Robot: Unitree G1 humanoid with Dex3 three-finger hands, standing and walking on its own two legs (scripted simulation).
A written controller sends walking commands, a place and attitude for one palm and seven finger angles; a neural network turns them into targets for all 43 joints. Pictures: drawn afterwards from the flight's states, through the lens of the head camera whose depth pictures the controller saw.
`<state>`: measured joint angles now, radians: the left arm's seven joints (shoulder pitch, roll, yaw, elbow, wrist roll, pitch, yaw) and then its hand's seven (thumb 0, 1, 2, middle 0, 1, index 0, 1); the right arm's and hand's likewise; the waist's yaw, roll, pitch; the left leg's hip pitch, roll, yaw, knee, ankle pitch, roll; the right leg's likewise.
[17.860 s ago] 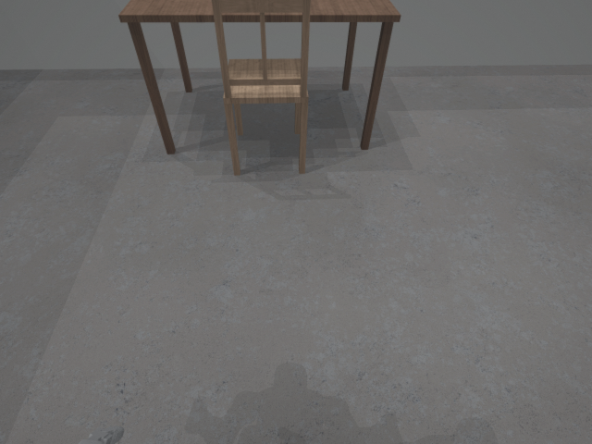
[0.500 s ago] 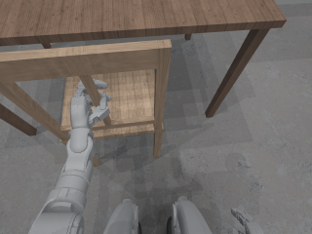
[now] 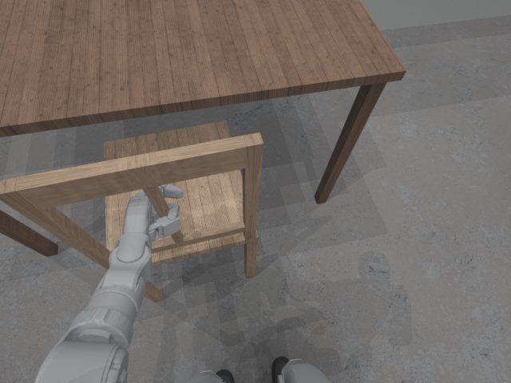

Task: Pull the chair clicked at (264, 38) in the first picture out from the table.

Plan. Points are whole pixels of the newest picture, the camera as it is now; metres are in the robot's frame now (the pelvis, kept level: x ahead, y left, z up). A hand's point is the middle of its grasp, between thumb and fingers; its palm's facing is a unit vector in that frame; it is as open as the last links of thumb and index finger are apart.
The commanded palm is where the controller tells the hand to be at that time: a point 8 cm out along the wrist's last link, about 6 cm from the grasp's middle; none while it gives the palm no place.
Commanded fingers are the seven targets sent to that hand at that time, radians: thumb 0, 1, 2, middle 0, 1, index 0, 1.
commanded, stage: step backward, pulling the chair out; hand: left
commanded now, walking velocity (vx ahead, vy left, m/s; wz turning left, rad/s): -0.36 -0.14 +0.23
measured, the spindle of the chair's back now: (166, 215) +0.42 +0.15 -0.10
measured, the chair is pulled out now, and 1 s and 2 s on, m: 0.05 0.12 0.12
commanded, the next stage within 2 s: none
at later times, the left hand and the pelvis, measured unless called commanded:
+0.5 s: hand (190, 243) +0.34 +0.10 -0.06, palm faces +0.06 -0.98 -0.18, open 5.1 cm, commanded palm +0.32 +0.15 -0.06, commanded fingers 0.00 0.90 0.90 -0.50 -1.45 -0.50 -1.45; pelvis -0.04 -0.04 +0.00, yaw +3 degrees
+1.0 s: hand (189, 252) +0.33 +0.10 -0.06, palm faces +0.04 -0.98 -0.19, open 5.2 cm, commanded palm +0.31 +0.15 -0.06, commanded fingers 0.00 0.90 0.90 -0.50 -1.45 -0.50 -1.45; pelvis -0.04 -0.04 +0.00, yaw +2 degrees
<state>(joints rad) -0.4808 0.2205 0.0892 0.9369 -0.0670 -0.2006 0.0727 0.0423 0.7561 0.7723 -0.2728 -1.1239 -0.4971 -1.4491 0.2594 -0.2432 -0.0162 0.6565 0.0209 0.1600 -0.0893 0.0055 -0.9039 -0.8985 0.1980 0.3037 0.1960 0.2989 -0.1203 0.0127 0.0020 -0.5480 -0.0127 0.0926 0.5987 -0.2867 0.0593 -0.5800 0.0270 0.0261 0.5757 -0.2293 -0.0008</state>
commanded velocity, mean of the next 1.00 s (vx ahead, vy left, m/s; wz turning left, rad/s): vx -0.38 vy -0.02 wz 0.19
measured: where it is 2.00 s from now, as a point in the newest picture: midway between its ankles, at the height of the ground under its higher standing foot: outside the picture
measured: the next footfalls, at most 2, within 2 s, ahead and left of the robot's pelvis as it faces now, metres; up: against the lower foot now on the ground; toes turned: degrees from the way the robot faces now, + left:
none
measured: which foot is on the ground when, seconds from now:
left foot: down 0.00-1.00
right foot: down 0.00-1.00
